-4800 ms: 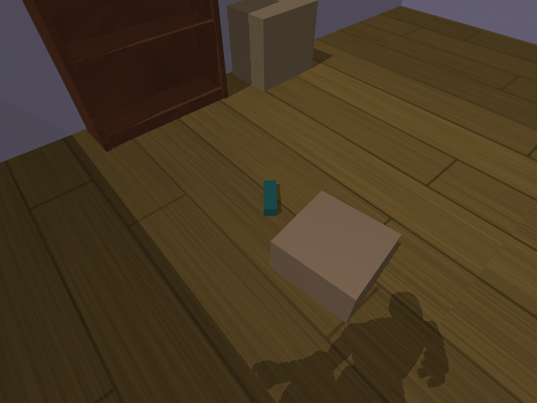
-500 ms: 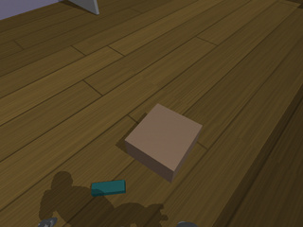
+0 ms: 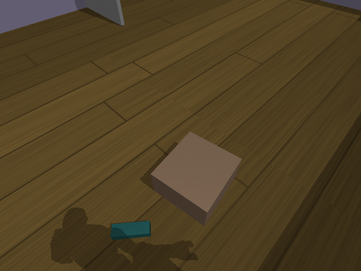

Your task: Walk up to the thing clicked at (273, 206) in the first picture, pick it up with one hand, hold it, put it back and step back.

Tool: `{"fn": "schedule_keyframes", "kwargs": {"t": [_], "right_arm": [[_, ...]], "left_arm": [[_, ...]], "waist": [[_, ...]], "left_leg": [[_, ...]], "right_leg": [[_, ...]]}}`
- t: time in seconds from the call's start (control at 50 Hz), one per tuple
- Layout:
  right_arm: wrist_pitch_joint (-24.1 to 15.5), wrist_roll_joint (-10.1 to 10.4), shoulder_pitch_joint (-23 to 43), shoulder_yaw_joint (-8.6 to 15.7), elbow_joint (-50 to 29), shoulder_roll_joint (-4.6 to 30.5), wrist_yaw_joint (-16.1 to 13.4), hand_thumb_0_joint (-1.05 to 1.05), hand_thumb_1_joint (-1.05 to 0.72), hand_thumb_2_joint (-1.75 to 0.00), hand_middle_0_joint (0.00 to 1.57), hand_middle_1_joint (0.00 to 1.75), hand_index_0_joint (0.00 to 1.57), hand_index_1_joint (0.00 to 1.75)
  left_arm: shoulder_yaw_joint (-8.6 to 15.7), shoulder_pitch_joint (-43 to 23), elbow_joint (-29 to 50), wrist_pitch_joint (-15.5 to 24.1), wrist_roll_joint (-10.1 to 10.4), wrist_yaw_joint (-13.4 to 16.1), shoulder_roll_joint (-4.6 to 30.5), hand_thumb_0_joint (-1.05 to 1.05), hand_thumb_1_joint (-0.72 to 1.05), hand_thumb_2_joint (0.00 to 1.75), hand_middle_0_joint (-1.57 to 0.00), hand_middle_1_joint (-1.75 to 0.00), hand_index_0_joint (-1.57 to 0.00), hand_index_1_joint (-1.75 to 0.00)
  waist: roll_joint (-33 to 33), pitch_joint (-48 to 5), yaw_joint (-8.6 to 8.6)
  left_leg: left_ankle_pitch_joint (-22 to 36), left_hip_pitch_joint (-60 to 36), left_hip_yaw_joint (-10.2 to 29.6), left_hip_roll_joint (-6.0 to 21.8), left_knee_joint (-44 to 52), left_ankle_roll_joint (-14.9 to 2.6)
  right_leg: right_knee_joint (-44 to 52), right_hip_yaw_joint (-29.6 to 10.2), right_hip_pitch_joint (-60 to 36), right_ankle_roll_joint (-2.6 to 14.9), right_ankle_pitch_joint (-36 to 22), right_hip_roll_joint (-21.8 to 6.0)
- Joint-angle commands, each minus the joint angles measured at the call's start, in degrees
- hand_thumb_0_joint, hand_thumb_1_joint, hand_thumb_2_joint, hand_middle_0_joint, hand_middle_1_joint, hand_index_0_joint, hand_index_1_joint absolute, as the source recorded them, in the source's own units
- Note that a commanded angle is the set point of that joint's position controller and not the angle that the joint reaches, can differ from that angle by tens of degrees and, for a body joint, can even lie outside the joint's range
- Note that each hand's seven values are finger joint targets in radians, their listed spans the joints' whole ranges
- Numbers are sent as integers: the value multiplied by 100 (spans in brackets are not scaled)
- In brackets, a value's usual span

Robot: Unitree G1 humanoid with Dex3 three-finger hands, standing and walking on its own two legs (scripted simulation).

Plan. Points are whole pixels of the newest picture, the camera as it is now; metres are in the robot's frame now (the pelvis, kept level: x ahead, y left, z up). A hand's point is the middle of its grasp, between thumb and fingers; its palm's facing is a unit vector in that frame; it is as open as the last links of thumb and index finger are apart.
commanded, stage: walk up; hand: left
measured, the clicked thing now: (131, 230) +0.45 +0.27 -0.75
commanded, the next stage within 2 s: stand in 0.58 s
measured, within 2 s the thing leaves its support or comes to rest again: neither
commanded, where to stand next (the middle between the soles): +0.09 +0.02 m, yaw +3 degrees
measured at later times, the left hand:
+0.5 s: hand out of the picture +0.08 +0.26 -0.15, palm faces +0.00 -0.95 -0.32, open 7.4 cm
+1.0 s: hand out of the picture +0.10 +0.26 -0.15, palm faces +0.00 -0.94 -0.34, open 7.4 cm
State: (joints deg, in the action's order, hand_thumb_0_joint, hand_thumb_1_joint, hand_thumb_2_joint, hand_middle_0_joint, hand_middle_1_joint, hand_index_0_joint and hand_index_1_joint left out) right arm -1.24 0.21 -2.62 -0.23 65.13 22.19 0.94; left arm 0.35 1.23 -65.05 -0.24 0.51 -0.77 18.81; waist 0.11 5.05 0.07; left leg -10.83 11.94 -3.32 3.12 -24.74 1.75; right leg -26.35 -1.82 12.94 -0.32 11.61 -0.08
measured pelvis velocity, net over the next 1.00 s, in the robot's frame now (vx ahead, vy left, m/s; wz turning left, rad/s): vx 0.03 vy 0.01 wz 0.02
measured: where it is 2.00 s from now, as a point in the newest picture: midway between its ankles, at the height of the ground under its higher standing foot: outside the picture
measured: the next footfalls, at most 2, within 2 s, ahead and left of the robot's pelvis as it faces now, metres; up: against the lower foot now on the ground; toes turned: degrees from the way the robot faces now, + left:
none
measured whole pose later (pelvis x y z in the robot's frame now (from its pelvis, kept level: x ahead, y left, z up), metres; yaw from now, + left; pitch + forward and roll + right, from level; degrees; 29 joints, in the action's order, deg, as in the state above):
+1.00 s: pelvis +0.03 +0.01 +0.01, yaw +1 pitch -1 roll +0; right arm -1.0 -0.7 -4.1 0.9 66.0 20.1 1.1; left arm 0.3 5.5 -65.7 0.8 -0.4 -0.4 19.4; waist 0.4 2.5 -0.2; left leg -10.1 7.4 -2.4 1.9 -18.2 1.1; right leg -18.3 -0.7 7.1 -1.3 10.5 -1.3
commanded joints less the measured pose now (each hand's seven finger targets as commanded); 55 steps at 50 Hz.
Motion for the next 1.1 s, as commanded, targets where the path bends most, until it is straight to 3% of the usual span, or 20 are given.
{"fn": "schedule_keyframes", "kwargs": {"t": [0.0,0.06,0.24,0.5,0.54,0.58,0.6,0.68,0.74,0.78,0.82,0.88,0.96,1.08], "right_arm": [[-125,-8,321,192,-278,1108,-89,0,-90,-90,20,30,20,30],[-114,-16,275,192,-221,1076,-93,0,-90,-90,20,30,20,30],[-105,-26,276,230,-240,1027,-88,0,-90,-90,20,30,20,30],[-81,-16,193,267,-276,951,-91,0,-90,-90,20,30,20,30],[-66,-19,241,283,-279,977,-90,0,-90,-90,20,30,20,30],[-45,-143,153,296,-240,984,-88,0,-90,-90,20,30,20,30],[-46,-137,189,302,-241,984,-80,0,-90,-90,20,30,20,30],[-88,-120,95,311,-218,969,-84,0,-90,-90,20,30,20,30],[-85,-107,121,316,-239,975,-80,0,-90,-90,20,30,20,30],[-84,-109,147,328,-271,975,-76,0,-90,-90,20,30,20,30],[-88,-104,83,322,-248,1009,-86,0,-90,-90,20,30,20,30],[-84,-101,122,326,-280,1001,-86,0,-90,-90,20,30,20,30],[-89,-83,96,318,-266,979,-96,0,-90,-90,20,30,20,30],[-77,-79,88,295,-269,987,-111,0,-90,-90,20,30,20,30]], "left_arm": [[276,-272,255,135,-20,58,1300,0,90,90,-20,-30,-20,-30],[288,-324,213,118,-12,46,1287,0,90,90,-20,-30,-20,-30],[281,-198,155,129,-57,38,1233,0,90,90,-20,-30,-20,-30],[269,-22,185,157,-56,69,1227,0,90,90,-20,-30,-20,-30],[253,-2,188,153,-62,75,1215,0,90,90,-20,-30,-20,-30],[245,44,183,178,-124,89,1277,0,90,90,-20,-30,-20,-30],[236,89,183,194,-138,91,1254,0,90,90,-20,-30,-20,-30],[245,107,213,241,-111,105,1277,0,90,90,-20,-30,-20,-30],[222,179,208,240,-108,104,1246,0,90,90,-20,-30,-20,-30],[218,196,248,246,-109,108,1243,0,90,90,-20,-30,-20,-30],[227,178,276,235,-104,105,1246,0,90,90,-20,-30,-20,-30],[232,156,301,238,-110,113,1275,0,90,90,-20,-30,-20,-30],[228,188,311,266,-90,125,1270,0,90,90,-20,-30,-20,-30],[237,140,321,231,-88,132,1275,0,90,90,-20,-30,-20,-30]], "waist": [[6,-845,27],[22,-676,-5],[10,-655,-29],[-41,-868,-44],[-8,-814,-43],[48,-793,-75],[55,-748,-45],[13,-872,-56],[-50,-639,-50],[-98,-717,-42],[89,-698,-52],[-5,-800,-55],[-84,-937,-53],[12,-835,-53]], "left_leg": [[239,-434,547,539,617,-281],[-86,-321,578,526,777,-239],[-287,-321,671,572,967,-245],[525,-607,587,551,836,-226],[447,-609,605,553,838,-239],[-362,-393,684,544,1049,-244],[-375,-364,718,544,1067,-245],[496,-577,652,548,931,-251],[293,-464,685,512,1003,-239],[529,-641,651,521,936,-233],[354,-544,645,515,988,-227],[564,-612,654,531,953,-234],[1255,-877,619,543,840,-228],[1148,-767,607,533,909,-211]], "right_leg": [[753,-600,-270,195,-566,-658],[900,-627,-228,178,-277,-658],[1038,-533,-296,128,-175,-626],[1002,-462,-452,82,-881,-667],[1042,-449,-411,78,-830,-662],[1051,-433,-457,80,-248,-666],[1049,-418,-433,72,-209,-660],[1000,-426,-561,92,-806,-745],[1053,-374,-451,65,-568,-701],[1035,-366,-392,70,-700,-713],[1050,-377,-478,74,-672,-730],[1017,-353,-587,73,-850,-740],[957,-321,-688,73,-1454,-771],[1021,-301,-765,63,-1356,-775]]}}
